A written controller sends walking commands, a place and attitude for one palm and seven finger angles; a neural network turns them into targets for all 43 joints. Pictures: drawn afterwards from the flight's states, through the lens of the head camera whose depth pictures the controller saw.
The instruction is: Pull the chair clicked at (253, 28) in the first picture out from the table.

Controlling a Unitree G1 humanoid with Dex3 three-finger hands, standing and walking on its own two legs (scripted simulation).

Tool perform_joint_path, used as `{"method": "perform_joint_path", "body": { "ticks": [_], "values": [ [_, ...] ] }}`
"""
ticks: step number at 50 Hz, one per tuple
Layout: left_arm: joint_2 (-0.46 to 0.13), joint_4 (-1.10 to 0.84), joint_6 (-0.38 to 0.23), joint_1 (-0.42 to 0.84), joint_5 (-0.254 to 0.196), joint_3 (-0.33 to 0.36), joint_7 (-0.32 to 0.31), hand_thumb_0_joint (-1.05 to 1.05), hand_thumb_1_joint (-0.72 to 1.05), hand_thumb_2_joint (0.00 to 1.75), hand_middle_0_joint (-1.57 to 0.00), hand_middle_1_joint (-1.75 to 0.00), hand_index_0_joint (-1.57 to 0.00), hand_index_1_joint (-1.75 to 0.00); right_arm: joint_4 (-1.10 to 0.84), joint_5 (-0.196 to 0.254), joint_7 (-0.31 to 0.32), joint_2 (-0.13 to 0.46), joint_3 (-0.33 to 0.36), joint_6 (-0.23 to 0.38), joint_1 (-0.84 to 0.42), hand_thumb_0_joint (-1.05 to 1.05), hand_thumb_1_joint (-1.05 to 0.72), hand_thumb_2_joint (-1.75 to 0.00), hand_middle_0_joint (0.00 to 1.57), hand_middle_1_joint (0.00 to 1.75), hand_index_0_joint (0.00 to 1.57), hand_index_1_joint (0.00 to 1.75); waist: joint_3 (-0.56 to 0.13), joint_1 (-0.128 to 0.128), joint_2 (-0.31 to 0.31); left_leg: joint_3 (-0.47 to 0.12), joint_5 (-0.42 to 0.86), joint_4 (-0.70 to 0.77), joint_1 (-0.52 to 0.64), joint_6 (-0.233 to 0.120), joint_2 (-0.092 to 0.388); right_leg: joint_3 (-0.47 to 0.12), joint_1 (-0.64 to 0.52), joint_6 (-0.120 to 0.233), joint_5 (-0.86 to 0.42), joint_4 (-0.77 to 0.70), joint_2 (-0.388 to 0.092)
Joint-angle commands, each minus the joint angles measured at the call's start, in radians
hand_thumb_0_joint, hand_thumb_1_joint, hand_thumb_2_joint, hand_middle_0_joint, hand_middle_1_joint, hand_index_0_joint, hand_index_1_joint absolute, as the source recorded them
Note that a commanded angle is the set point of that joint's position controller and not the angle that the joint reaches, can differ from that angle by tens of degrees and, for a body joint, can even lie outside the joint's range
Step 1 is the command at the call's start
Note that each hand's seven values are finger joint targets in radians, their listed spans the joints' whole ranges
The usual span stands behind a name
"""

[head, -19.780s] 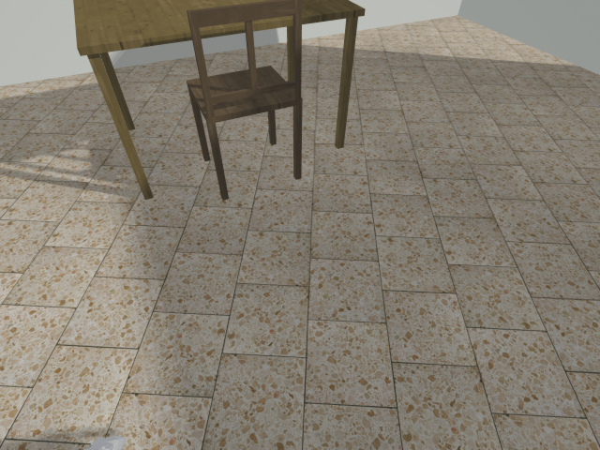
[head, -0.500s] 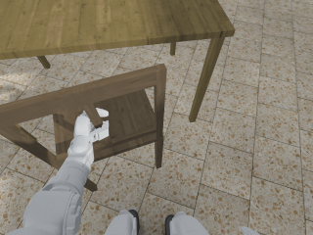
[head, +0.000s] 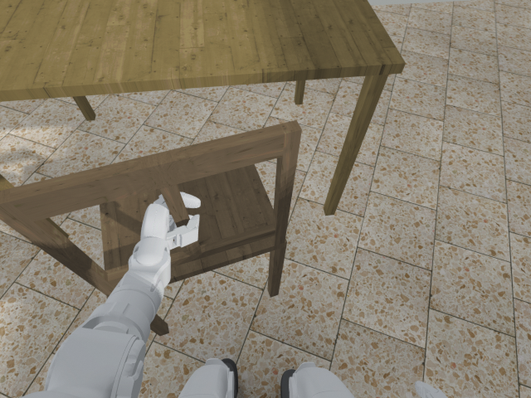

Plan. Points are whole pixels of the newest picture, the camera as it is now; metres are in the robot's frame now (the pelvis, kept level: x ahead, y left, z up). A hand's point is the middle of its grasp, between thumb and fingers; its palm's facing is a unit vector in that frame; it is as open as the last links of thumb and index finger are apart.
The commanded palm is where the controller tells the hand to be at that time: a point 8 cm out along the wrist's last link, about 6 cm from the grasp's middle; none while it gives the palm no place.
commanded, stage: step backward, pulling the chair out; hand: left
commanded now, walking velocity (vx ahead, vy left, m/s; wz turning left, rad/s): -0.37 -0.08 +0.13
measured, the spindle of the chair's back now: (183, 222) +0.42 +0.15 -0.07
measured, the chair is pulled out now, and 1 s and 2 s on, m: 0.20 0.20 0.23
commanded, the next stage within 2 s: stop walking, hand still on the chair in 1.34 s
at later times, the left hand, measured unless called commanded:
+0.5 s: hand (191, 229) +0.39 +0.12 -0.04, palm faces +0.03 -0.98 -0.18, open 5.5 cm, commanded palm +0.40 +0.18 -0.04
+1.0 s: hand (191, 228) +0.39 +0.12 -0.04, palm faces +0.06 -0.98 -0.19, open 5.6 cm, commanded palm +0.40 +0.18 -0.04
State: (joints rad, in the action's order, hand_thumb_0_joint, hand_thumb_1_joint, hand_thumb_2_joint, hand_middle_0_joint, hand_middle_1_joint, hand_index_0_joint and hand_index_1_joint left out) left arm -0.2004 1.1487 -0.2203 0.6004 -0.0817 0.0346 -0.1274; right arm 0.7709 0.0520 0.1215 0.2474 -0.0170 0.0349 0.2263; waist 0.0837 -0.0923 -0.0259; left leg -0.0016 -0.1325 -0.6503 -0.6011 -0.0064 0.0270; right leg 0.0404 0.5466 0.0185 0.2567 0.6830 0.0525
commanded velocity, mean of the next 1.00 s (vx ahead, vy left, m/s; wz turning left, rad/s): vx -0.38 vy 0.02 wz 0.11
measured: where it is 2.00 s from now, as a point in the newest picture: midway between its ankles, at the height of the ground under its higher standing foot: outside the picture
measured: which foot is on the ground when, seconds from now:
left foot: down 0.00-1.00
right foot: down 0.00-1.00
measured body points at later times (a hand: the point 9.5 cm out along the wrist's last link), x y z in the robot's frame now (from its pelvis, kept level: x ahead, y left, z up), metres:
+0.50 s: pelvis +0.01 +0.00 +0.00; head +0.08 +0.00 +0.45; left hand +0.39 +0.18 -0.03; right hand +0.09 -0.29 -0.12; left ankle +0.12 +0.12 -0.71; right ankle +0.08 -0.10 -0.71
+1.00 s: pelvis +0.01 -0.01 +0.00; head +0.09 -0.02 +0.44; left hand +0.39 +0.17 -0.03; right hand +0.09 -0.28 -0.14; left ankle +0.11 +0.12 -0.71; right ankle +0.08 -0.10 -0.71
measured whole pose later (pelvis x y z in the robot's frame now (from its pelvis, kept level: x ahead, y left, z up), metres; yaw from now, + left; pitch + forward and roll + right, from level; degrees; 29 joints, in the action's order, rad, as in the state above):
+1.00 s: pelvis +0.01 -0.01 +0.00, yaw +3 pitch +4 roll -1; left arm -0.19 1.14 -0.20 0.62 -0.07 0.06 -0.11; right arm 0.80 0.05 0.12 0.27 -0.01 0.06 0.21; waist 0.12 -0.10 -0.05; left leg -0.04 -0.14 -0.67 -0.58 0.01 0.02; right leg 0.08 0.51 0.05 0.24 0.68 0.04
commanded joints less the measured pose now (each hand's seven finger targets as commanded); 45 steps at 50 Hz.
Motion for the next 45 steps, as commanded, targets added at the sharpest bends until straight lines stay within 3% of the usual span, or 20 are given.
{"method": "perform_joint_path", "body": {
  "ticks": [1,2,4,6,8,10,12,13,16,17,20,21,23,26,28,34,38,41,43,45],
  "values": [
    [-0.219,-0.208,-0.066,0.429,0.023,0.034,-0.003,0.00,0.90,0.90,-0.50,-1.45,-0.50,-1.45,-0.070,-0.008,0.019,0.170,0.056,0.042,0.025,0.00,-0.90,-0.90,0.20,0.30,0.20,0.30,-0.435,0.006,-0.087,-0.216,-0.119,0.143,0.286,-0.063,0.138,-0.078,-0.079,-0.028,0.079,-0.060,-0.042],
    [-0.217,-0.212,-0.066,0.429,0.026,0.030,0.001,0.00,0.90,0.90,-0.50,-1.45,-0.50,-1.45,-0.069,-0.010,0.017,0.165,0.056,0.044,0.025,0.00,-0.90,-0.90,0.20,0.30,0.20,0.30,-0.441,0.009,-0.107,-0.216,-0.086,0.139,0.282,-0.062,0.146,-0.079,-0.083,-0.027,0.068,-0.049,-0.047],
    [-0.222,-0.217,-0.067,0.444,0.029,0.034,0.003,0.00,0.90,0.90,-0.50,-1.45,-0.50,-1.45,-0.073,-0.010,0.014,0.158,0.056,0.044,0.012,0.00,-0.90,-0.90,0.20,0.30,0.20,0.30,-0.429,0.012,-0.106,-0.209,-0.159,0.135,0.223,-0.062,0.146,-0.089,-0.089,-0.025,0.124,-0.053,-0.055],
    [-0.250,-0.212,-0.065,0.435,0.032,0.054,-0.002,0.00,0.90,0.90,-0.50,-1.45,-0.50,-1.45,-0.074,-0.010,0.016,0.158,0.055,0.046,0.006,0.00,-0.90,-0.90,0.20,0.30,0.20,0.30,-0.412,0.015,-0.062,-0.182,-0.219,0.112,0.170,-0.057,0.121,-0.119,-0.110,-0.021,0.165,-0.094,-0.074],
    [-0.255,-0.207,-0.062,0.423,0.033,0.053,-0.006,0.00,0.90,0.90,-0.50,-1.45,-0.50,-1.45,-0.075,-0.006,0.014,0.145,0.052,0.049,0.010,0.00,-0.90,-0.90,0.20,0.30,0.20,0.30,-0.409,0.009,0.032,-0.125,-0.239,0.048,0.164,-0.037,0.080,-0.168,-0.119,-0.024,0.179,-0.175,-0.121],
    [-0.276,-0.204,-0.061,0.427,0.039,0.059,-0.013,0.00,0.90,0.90,-0.50,-1.45,-0.50,-1.45,-0.073,-0.001,0.012,0.136,0.052,0.053,0.021,0.00,-0.90,-0.90,0.20,0.30,0.20,0.30,-0.417,0.000,0.101,-0.049,-0.227,-0.040,0.191,-0.002,0.022,-0.225,-0.124,-0.010,0.179,-0.264,-0.204],
    [-0.298,-0.198,-0.049,0.419,0.043,0.068,-0.022,0.00,0.90,0.90,-0.50,-1.45,-0.50,-1.45,-0.062,0.003,0.010,0.138,0.052,0.050,0.027,0.00,-0.90,-0.90,0.20,0.30,0.20,0.30,-0.426,0.002,0.096,-0.013,-0.195,-0.098,0.220,0.020,-0.010,-0.241,-0.133,-0.001,0.118,-0.292,-0.261],
    [-0.296,-0.201,-0.046,0.419,0.046,0.066,-0.024,0.00,0.90,0.90,-0.50,-1.45,-0.50,-1.45,-0.058,0.002,0.010,0.138,0.051,0.047,0.025,0.00,-0.90,-0.90,0.20,0.30,0.20,0.30,-0.433,0.005,0.068,-0.013,-0.172,-0.099,0.227,0.021,-0.014,-0.232,-0.141,-0.005,0.055,-0.280,-0.263],
    [-0.276,-0.210,-0.048,0.423,0.046,0.053,-0.024,0.00,0.90,0.90,-0.50,-1.45,-0.50,-1.45,-0.050,-0.001,0.018,0.155,0.048,0.040,0.025,0.00,-0.90,-0.90,0.20,0.30,0.20,0.30,-0.449,0.003,0.009,-0.051,-0.003,-0.033,0.240,0.007,0.010,-0.152,-0.153,-0.038,-0.112,-0.195,-0.203],
    [-0.262,-0.217,-0.048,0.428,0.042,0.041,-0.023,0.00,0.90,0.90,-0.50,-1.45,-0.50,-1.45,-0.052,0.004,0.018,0.158,0.047,0.037,0.030,0.00,-0.90,-0.90,0.20,0.30,0.20,0.30,-0.452,0.004,0.025,-0.077,0.023,-0.010,0.232,-0.004,0.027,-0.137,-0.158,-0.048,-0.120,-0.175,-0.180],
    [-0.228,-0.222,-0.043,0.445,0.023,0.004,-0.020,0.00,0.90,0.90,-0.50,-1.45,-0.50,-1.45,-0.077,0.018,0.008,0.158,0.046,0.031,0.013,0.00,-0.90,-0.90,0.20,0.30,0.20,0.30,-0.399,-0.004,0.093,-0.092,-0.167,0.016,0.228,-0.016,0.033,-0.166,-0.124,-0.049,0.131,-0.239,-0.183],
    [-0.235,-0.219,-0.041,0.435,0.021,0.006,-0.020,0.00,0.90,0.90,-0.50,-1.45,-0.50,-1.45,-0.078,0.015,0.013,0.163,0.047,0.033,0.009,0.00,-0.90,-0.90,0.20,0.30,0.20,0.30,-0.368,-0.003,0.055,-0.096,-0.185,0.037,0.248,-0.016,0.033,-0.158,-0.104,-0.040,0.194,-0.258,-0.179],
    [-0.214,-0.228,-0.051,0.416,0.018,-0.004,-0.015,0.00,0.90,0.90,-0.50,-1.45,-0.50,-1.45,-0.073,0.010,0.018,0.167,0.043,0.036,0.010,0.00,-0.90,-0.90,0.20,0.30,0.20,0.30,-0.371,0.011,-0.034,-0.130,-0.151,0.104,0.280,-0.028,0.062,-0.118,-0.099,-0.039,0.170,-0.210,-0.130],
    [-0.183,-0.238,-0.057,0.411,0.009,-0.009,-0.004,0.00,0.90,0.90,-0.50,-1.45,-0.50,-1.45,-0.077,0.003,0.025,0.176,0.049,0.037,-0.001,0.00,-0.90,-0.90,0.20,0.30,0.20,0.30,-0.404,0.023,-0.120,-0.224,-0.083,0.173,0.284,-0.058,0.121,-0.069,-0.112,-0.031,0.109,-0.076,-0.061],
    [-0.168,-0.244,-0.062,0.413,0.010,-0.010,0.004,0.00,0.90,0.90,-0.50,-1.45,-0.50,-1.45,-0.072,-0.004,0.022,0.167,0.052,0.041,-0.002,0.00,-0.90,-0.90,0.20,0.30,0.20,0.30,-0.418,0.026,-0.137,-0.259,-0.043,0.177,0.320,-0.067,0.152,-0.066,-0.090,-0.026,0.097,-0.042,-0.043],
    [-0.179,-0.250,-0.064,0.431,0.020,0.006,0.021,0.00,0.90,0.90,-0.50,-1.45,-0.50,-1.45,-0.067,-0.012,0.019,0.155,0.059,0.053,-0.002,0.00,-0.90,-0.90,0.20,0.30,0.20,0.30,-0.444,0.028,-0.127,-0.224,0.006,0.137,0.316,-0.064,0.160,-0.076,-0.103,-0.023,0.074,-0.062,-0.045],
    [-0.225,-0.226,-0.058,0.417,0.026,0.035,0.014,0.00,0.90,0.90,-0.50,-1.45,-0.50,-1.45,-0.068,-0.005,0.019,0.145,0.058,0.058,0.001,0.00,-0.90,-0.90,0.20,0.30,0.20,0.30,-0.441,0.021,0.009,-0.135,-0.051,0.057,0.231,-0.040,0.101,-0.134,-0.157,-0.032,0.053,-0.144,-0.100],
    [-0.279,-0.218,-0.055,0.420,0.031,0.055,0.000,0.00,0.90,0.90,-0.50,-1.45,-0.50,-1.45,-0.070,0.002,0.016,0.138,0.057,0.061,0.010,0.00,-0.90,-0.90,0.20,0.30,0.20,0.30,-0.426,0.005,0.095,-0.035,-0.148,-0.060,0.254,0.009,0.015,-0.225,-0.129,-0.008,0.086,-0.269,-0.217],
    [-0.294,-0.216,-0.046,0.428,0.036,0.059,-0.008,0.00,0.90,0.90,-0.50,-1.45,-0.50,-1.45,-0.064,0.005,0.010,0.132,0.051,0.057,0.002,0.00,-0.90,-0.90,0.20,0.30,0.20,0.30,-0.421,0.013,0.098,-0.010,-0.195,-0.119,0.246,0.028,-0.016,-0.246,-0.148,-0.001,0.051,-0.300,-0.277],
    [-0.289,-0.217,-0.041,0.426,0.038,0.059,-0.009,0.00,0.90,0.90,-0.50,-1.45,-0.50,-1.45,-0.057,0.006,0.010,0.136,0.045,0.055,0.004,0.00,-0.90,-0.90,0.20,0.30,0.20,0.30,-0.434,0.018,0.072,-0.019,-0.187,-0.121,0.235,0.029,-0.023,-0.225,-0.169,-0.003,-0.028,-0.278,-0.282]
  ]
}}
